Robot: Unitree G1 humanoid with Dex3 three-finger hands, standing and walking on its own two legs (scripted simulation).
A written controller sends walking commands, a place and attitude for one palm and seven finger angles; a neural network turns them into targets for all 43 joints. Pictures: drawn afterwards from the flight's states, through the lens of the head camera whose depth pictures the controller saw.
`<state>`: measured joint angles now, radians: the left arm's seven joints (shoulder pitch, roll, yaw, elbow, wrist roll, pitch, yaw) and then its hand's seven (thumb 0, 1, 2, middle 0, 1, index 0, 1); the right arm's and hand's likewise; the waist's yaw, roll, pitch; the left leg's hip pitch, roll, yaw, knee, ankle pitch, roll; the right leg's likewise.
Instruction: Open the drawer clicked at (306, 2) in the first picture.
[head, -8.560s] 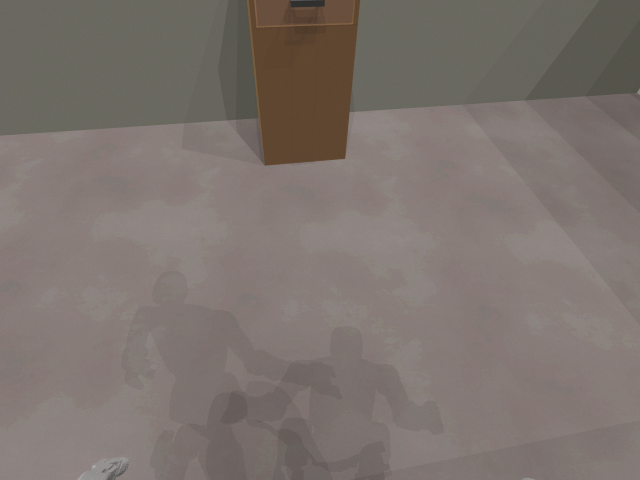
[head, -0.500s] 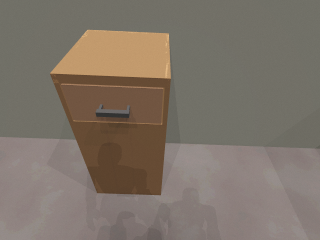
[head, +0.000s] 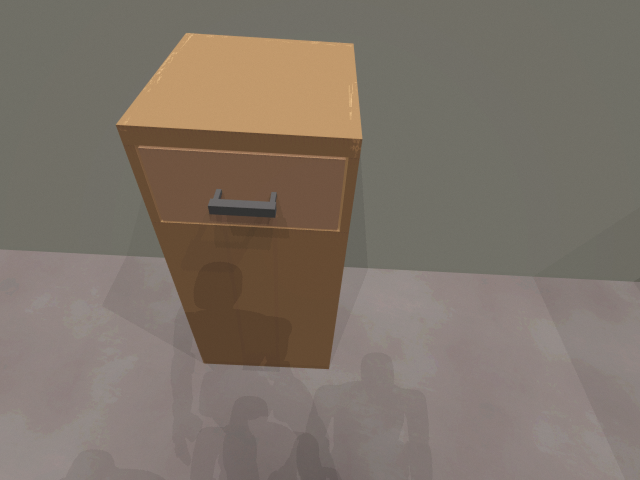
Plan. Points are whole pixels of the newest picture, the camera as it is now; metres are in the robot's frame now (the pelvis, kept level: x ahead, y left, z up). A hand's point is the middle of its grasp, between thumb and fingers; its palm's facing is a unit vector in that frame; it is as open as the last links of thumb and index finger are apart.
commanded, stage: come to a stop and stand still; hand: left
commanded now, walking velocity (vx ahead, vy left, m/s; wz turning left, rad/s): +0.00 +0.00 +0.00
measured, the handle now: (244, 201) +0.60 +0.18 -0.02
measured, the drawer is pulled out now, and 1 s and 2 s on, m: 0.00 0.00 0.00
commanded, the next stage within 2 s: look again from close up in 0.14 s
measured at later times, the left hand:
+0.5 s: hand out of the picture -0.02 +0.15 -0.18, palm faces +0.04 -0.99 -0.13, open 7.4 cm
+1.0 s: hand out of the picture -0.01 +0.15 -0.18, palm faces +0.03 -0.99 -0.13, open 7.4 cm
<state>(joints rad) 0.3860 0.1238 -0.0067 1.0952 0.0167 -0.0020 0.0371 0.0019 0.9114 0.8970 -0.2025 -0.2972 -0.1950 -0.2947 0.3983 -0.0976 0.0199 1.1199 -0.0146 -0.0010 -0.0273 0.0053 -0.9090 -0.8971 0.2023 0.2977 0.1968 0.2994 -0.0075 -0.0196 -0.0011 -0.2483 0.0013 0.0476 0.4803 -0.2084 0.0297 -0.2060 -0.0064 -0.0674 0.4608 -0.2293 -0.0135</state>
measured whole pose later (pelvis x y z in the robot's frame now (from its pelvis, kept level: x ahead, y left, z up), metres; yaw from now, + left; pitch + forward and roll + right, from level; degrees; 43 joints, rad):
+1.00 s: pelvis +0.01 +0.00 +0.00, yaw +0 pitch -1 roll +0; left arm 0.38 0.11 0.00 1.10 0.03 -0.01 0.03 0.00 0.91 0.90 -0.20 -0.30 -0.20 -0.29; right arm 0.34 -0.10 0.01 1.12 -0.02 -0.01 -0.03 0.01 -0.91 -0.90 0.20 0.30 0.20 0.30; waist 0.00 -0.03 0.00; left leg -0.22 -0.01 0.06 0.45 -0.22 0.04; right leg -0.19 -0.02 -0.06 0.47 -0.26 -0.01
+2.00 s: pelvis +0.07 -0.05 +0.00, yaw -1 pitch -1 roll +1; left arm 0.31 0.14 0.03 1.00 0.03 0.02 0.03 0.00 0.92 0.90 -0.20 -0.30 -0.19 -0.29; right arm 0.29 -0.18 -0.05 1.05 -0.03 0.06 0.01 0.00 -0.93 -0.90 0.20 0.30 0.20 0.30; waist 0.01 0.00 -0.03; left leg -0.42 0.02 0.05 0.84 -0.33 0.01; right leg -0.21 -0.03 -0.06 0.47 -0.25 -0.02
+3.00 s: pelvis +0.09 -0.03 +0.00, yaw -1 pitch -1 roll +0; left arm 0.35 0.15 -0.01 1.07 0.02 -0.01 0.05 0.00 0.91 0.90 -0.20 -0.30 -0.20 -0.29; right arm 0.32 -0.15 0.00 1.05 -0.02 -0.01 -0.04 0.01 -0.91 -0.90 0.20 0.30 0.20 0.30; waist -0.01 0.01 -0.01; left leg -0.18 0.02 0.06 0.54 -0.34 0.02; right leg -0.21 -0.01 -0.07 0.53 -0.30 -0.01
